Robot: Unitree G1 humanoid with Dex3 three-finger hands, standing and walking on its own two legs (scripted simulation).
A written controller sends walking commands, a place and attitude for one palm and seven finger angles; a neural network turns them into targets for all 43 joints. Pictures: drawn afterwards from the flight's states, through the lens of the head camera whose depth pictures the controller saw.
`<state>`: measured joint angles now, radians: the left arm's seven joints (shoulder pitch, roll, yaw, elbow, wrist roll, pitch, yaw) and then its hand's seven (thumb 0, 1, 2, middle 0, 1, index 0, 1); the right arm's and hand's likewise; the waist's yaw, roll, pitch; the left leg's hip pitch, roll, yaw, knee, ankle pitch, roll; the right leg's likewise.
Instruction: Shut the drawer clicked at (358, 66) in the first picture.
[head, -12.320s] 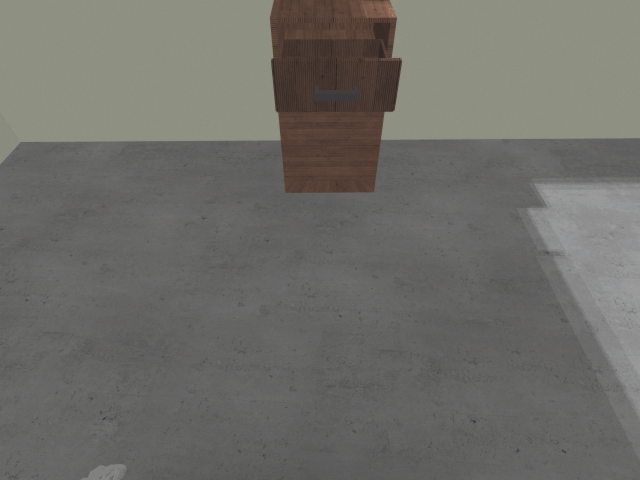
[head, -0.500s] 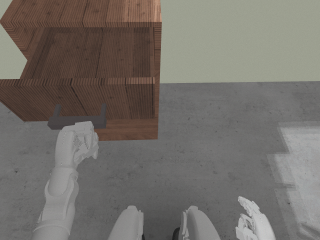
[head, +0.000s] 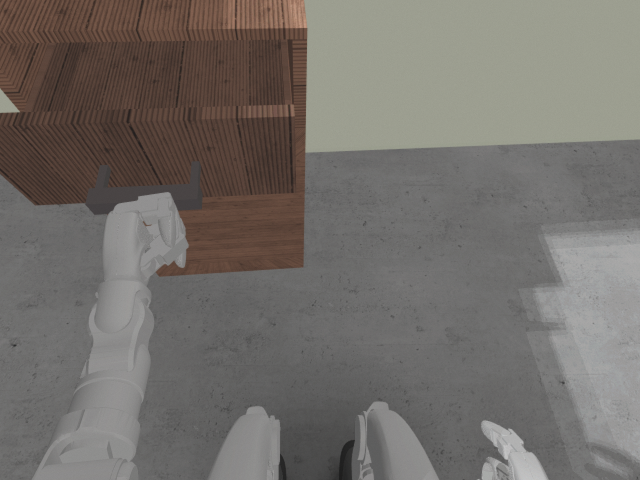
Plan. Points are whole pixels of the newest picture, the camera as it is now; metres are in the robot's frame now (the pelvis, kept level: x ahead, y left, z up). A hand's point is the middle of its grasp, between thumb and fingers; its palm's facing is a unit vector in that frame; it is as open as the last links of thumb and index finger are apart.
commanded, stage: push the drawer shut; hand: left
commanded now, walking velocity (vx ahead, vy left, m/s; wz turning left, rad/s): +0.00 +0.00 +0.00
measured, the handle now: (148, 185) +0.47 +0.23 +0.03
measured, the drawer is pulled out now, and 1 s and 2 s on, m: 0.14 0.01 0.00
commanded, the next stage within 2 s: pull the fist back off the drawer in 1.46 s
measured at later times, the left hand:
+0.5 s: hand (184, 199) +0.45 +0.18 +0.03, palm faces +0.09 -0.99 -0.05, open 3.3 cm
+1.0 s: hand (189, 157) +0.52 +0.18 +0.03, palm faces +0.09 -0.99 -0.05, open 3.3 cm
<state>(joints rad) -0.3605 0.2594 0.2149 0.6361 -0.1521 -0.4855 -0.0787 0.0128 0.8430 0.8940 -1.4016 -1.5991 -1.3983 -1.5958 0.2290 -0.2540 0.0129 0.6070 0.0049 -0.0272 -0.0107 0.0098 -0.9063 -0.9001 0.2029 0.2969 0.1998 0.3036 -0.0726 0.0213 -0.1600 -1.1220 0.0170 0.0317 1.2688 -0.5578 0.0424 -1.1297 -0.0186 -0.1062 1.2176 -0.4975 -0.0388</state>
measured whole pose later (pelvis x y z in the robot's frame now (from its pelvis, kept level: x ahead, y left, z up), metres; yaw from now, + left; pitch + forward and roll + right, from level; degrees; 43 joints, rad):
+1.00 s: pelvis +0.00 +0.00 -0.01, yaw -2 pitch +29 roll -3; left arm -0.88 0.49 0.43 1.14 -0.06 -0.52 -0.13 0.04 0.86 0.90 -1.40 -1.60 -1.40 -1.60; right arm 0.32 -0.27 0.04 0.62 -0.03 0.07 0.01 0.01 -0.91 -0.90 0.20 0.30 0.20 0.30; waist -0.19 0.04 -0.13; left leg -1.26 0.04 0.02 1.32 -0.57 0.04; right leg -1.26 0.01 -0.11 1.24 -0.48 -0.04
